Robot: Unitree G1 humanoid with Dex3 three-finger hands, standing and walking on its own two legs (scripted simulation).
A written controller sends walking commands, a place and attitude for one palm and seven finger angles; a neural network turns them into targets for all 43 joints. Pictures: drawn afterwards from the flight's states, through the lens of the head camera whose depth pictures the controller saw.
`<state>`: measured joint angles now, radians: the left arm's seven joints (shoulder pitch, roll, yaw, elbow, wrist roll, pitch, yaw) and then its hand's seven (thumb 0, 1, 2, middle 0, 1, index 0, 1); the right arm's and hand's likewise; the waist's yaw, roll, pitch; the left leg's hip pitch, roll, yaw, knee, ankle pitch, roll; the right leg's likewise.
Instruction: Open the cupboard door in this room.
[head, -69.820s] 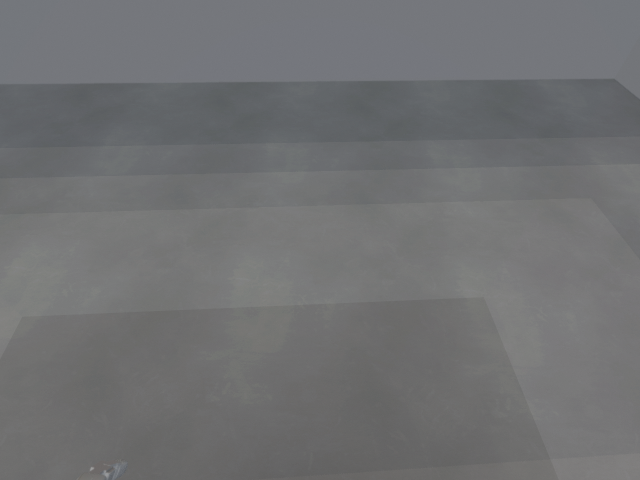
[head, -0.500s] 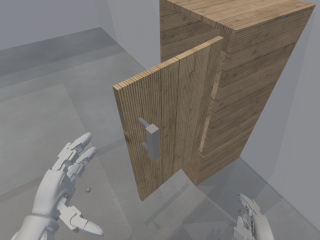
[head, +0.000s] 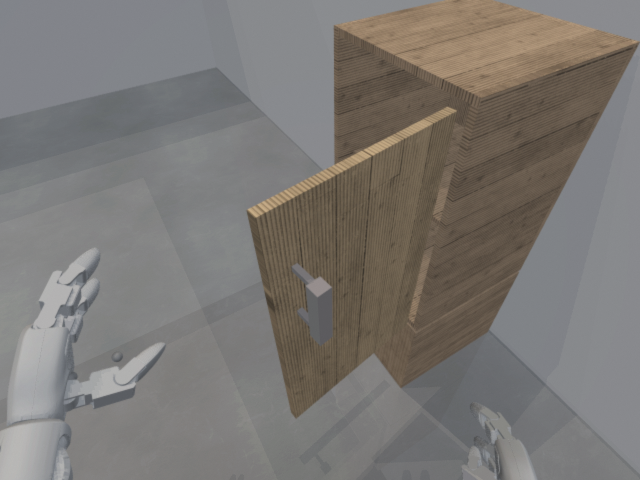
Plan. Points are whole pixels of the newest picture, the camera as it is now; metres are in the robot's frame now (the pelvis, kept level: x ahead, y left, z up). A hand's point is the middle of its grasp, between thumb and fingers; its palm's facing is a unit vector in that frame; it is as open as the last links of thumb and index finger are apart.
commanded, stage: draw the hand back to the body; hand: left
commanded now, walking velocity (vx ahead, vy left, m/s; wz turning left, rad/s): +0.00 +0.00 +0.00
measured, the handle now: (310, 303) +0.35 +0.06 +0.03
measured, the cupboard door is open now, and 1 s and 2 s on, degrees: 99 99 99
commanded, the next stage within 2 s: step back with the hand held close in 0.60 s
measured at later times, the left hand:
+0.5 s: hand (93, 343) +0.20 +0.25 +0.15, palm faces +0.45 -0.80 -0.40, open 7.5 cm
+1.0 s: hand (79, 359) +0.18 +0.25 +0.15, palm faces +0.34 -0.79 -0.51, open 7.4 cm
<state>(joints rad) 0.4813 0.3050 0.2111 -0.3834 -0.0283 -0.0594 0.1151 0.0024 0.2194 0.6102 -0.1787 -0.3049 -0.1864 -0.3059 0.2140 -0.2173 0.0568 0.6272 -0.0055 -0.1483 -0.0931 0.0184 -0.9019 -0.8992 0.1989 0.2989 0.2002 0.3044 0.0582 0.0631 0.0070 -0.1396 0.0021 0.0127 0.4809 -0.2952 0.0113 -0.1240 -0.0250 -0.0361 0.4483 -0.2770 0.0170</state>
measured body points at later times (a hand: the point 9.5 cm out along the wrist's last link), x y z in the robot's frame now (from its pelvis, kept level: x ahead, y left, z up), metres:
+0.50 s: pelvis +0.00 -0.02 +0.01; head -0.01 -0.04 +0.45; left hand +0.17 +0.29 +0.17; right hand +0.20 -0.24 -0.08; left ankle -0.02 +0.11 -0.74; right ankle -0.02 -0.13 -0.74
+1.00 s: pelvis -0.03 -0.01 +0.00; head -0.01 -0.02 +0.45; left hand +0.15 +0.29 +0.18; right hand +0.15 -0.25 -0.08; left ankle -0.02 +0.11 -0.74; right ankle -0.02 -0.13 -0.74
